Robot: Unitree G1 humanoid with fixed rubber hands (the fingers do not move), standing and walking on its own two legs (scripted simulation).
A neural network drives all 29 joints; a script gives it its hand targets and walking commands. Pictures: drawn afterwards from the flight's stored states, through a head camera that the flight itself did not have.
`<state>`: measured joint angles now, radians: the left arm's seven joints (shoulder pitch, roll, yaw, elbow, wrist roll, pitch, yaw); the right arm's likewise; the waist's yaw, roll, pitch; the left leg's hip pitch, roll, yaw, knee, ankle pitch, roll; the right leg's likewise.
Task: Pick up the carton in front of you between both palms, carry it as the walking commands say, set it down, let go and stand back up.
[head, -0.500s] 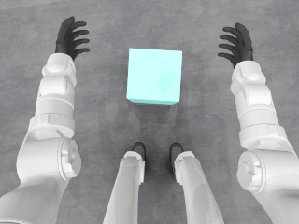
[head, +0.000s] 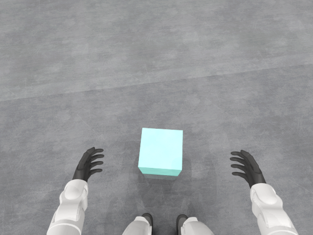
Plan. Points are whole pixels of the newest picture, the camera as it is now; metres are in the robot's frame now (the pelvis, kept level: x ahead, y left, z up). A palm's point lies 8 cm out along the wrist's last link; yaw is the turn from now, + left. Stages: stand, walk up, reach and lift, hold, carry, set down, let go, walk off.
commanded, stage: let go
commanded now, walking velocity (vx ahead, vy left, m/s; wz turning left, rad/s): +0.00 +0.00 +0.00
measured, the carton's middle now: (161, 153) +0.45 +0.02 -0.62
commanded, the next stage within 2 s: stand in 0.68 s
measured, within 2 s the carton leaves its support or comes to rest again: neither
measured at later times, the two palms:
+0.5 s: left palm (65, 219) +0.17 +0.23 -0.04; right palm (277, 219) +0.17 -0.23 -0.04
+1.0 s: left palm (42, 220) +0.16 +0.29 -0.06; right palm (296, 216) +0.17 -0.28 -0.05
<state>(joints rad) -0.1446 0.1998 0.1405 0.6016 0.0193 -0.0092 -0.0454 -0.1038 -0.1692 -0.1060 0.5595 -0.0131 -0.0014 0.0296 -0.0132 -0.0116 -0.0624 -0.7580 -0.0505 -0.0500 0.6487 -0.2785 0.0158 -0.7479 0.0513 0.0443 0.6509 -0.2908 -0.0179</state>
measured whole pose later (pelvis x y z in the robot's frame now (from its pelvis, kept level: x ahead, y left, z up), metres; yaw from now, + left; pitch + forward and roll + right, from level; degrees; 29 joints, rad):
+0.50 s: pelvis +0.00 +0.00 +0.02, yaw +0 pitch -6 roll +0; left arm 0.21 0.21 0.04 0.42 0.01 0.15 -0.08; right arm 0.21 -0.21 -0.04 0.41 -0.01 0.15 0.08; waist 0.00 0.00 0.12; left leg -0.08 -0.04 -0.04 0.45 -0.27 0.02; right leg -0.07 0.04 0.05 0.45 -0.27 -0.02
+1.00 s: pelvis +0.03 +0.00 +0.02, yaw -1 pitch +0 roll +0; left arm 0.21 0.33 0.06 0.65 0.03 0.02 0.01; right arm 0.18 -0.33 -0.06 0.67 -0.03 0.03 -0.01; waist 0.00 0.00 0.01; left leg -0.19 -0.04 -0.03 0.51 -0.32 0.02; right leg -0.17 0.05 0.05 0.50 -0.32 -0.02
